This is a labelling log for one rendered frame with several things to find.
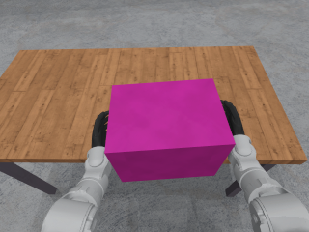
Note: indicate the right robot forearm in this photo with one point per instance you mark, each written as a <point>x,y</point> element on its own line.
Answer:
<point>250,175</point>

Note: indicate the right robot hand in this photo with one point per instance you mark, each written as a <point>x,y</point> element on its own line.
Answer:
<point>233,118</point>

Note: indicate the left robot upper arm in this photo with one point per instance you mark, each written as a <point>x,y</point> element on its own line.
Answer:
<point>72,216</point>

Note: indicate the left robot hand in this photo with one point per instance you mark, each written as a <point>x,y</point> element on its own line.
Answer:
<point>99,131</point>

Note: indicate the table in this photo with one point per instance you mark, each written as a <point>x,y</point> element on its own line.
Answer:
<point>51,98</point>

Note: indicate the carton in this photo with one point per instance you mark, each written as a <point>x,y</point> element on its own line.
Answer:
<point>167,130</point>

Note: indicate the right robot upper arm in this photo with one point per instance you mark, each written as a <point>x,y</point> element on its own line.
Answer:
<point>278,213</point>

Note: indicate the left robot forearm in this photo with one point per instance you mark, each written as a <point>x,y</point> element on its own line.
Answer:
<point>94,183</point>

